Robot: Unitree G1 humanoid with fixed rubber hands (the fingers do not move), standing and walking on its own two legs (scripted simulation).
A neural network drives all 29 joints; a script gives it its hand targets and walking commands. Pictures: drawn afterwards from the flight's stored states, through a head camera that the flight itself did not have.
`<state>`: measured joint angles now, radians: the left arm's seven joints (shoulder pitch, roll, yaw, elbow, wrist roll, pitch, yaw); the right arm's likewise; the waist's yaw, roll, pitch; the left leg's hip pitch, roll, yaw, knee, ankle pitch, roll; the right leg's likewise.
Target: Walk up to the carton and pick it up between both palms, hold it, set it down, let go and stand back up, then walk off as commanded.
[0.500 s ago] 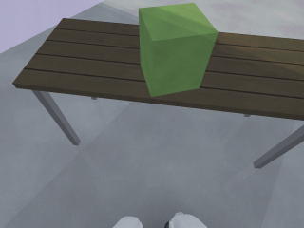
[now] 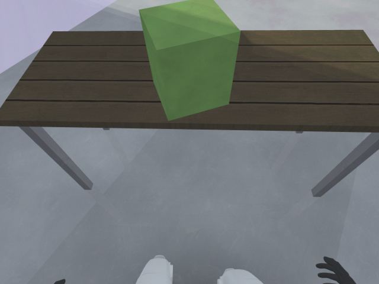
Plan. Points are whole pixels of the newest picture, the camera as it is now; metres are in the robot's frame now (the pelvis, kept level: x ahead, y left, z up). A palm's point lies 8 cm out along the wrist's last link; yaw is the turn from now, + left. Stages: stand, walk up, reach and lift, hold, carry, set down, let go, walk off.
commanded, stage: walk off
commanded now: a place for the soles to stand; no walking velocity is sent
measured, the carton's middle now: (188, 61) +0.70 +0.04 +0.03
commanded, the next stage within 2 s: stand in 1.14 s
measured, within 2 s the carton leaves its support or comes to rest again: neither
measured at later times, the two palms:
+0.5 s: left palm out of the picture +0.03 +0.32 -0.10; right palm out of the picture +0.07 -0.27 -0.10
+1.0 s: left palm out of the picture +0.00 +0.33 -0.10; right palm out of the picture +0.05 -0.27 -0.09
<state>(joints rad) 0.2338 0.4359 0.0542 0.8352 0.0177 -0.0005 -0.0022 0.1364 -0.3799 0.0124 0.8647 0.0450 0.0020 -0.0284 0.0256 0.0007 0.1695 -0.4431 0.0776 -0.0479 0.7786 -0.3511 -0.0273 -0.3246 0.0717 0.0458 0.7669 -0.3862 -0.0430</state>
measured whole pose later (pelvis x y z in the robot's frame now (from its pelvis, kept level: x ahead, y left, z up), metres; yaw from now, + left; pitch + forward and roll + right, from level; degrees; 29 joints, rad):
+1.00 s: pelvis -0.06 +0.02 +0.01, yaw +1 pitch -6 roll +0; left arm 0.22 0.39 0.05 0.90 0.02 -0.03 0.00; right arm 0.17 -0.36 0.01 0.86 0.04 0.00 0.02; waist 0.02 -0.01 0.14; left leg -0.28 -0.04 -0.09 0.70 -0.32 0.00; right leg -0.30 0.04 0.04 0.68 -0.28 -0.01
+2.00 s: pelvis -0.04 +0.01 +0.03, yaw +1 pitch -4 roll +0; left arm 0.14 0.36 0.03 1.03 0.02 -0.03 -0.02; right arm 0.16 -0.36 0.01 0.86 0.04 0.00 0.01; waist 0.02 0.00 0.08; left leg -0.20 -0.03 -0.10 0.53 -0.26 -0.01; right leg -0.23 0.04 0.04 0.53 -0.22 -0.02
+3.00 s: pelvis -0.04 +0.02 +0.03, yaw +1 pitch -4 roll +0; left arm 0.14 0.36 0.03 1.04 0.02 -0.03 -0.02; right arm 0.16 -0.36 0.01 0.86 0.04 0.00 0.01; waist 0.02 0.00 0.08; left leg -0.20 -0.03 -0.10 0.53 -0.26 -0.01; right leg -0.22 0.04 0.04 0.51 -0.22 -0.02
